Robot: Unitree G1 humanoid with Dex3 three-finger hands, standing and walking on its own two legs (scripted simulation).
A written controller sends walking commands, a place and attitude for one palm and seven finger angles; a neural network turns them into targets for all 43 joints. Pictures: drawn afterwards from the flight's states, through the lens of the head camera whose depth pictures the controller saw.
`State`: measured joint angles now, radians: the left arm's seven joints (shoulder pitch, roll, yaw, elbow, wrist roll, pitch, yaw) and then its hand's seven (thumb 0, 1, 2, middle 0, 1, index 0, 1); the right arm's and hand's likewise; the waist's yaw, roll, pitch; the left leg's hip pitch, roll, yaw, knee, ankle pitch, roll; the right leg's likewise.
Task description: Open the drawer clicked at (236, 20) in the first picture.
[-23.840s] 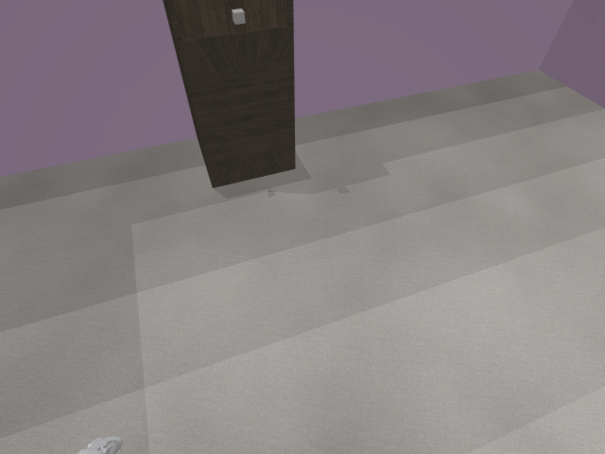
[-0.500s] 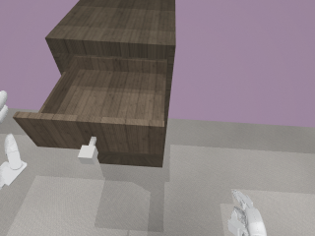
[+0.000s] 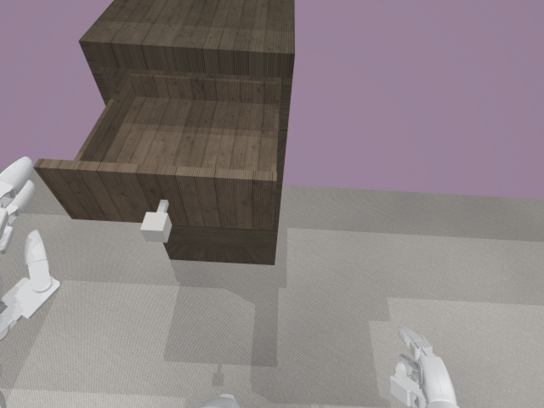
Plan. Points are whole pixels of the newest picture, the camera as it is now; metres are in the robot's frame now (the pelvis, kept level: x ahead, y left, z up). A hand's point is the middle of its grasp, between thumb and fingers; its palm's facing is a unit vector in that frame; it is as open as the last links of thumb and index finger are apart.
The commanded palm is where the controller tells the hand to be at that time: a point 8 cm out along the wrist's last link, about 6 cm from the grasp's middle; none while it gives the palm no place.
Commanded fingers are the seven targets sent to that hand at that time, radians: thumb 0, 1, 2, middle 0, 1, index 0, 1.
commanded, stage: step back with the hand held close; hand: left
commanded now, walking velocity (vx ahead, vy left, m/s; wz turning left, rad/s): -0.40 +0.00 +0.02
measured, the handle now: (159, 218) +0.40 +0.22 +0.01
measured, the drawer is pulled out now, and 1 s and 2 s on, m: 0.30 0.30 0.30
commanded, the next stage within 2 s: stop stepping back and stand still in 0.12 s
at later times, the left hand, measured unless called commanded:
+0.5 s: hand out of the picture +0.05 +0.22 +0.18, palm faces +0.41 -0.80 -0.43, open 7.4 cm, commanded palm -0.01 +0.26 +0.20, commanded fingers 0.00 0.90 0.90 -0.20 -0.30 -0.20 -0.30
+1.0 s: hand out of the picture +0.01 +0.23 +0.18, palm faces +0.46 -0.79 -0.40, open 7.4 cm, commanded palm none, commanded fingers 0.00 0.90 0.90 -0.20 -0.30 -0.20 -0.30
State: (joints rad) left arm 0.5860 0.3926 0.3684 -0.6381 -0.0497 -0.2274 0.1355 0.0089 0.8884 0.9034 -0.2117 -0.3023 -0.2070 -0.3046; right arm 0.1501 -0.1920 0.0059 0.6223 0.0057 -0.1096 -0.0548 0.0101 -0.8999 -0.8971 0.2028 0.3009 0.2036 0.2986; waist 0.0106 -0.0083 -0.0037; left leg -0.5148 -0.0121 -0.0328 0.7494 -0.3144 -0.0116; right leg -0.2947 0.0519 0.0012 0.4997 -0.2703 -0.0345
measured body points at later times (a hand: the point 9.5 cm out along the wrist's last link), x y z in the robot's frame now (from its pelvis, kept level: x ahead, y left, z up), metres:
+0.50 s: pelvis -0.14 -0.02 +0.00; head -0.13 -0.01 +0.45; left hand +0.02 +0.27 +0.21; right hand +0.03 -0.24 -0.09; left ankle -0.11 +0.10 -0.70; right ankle -0.12 -0.10 -0.73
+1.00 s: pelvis -0.16 -0.01 +0.00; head -0.16 +0.00 +0.45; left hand -0.02 +0.27 +0.20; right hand +0.00 -0.24 -0.09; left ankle -0.15 +0.11 -0.73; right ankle -0.13 -0.10 -0.73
